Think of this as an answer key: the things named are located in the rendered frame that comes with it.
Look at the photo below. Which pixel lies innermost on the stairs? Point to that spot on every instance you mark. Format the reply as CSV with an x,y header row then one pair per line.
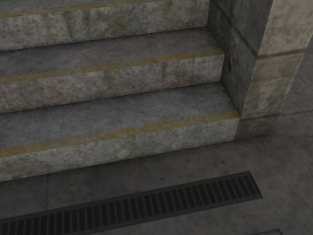
x,y
89,82

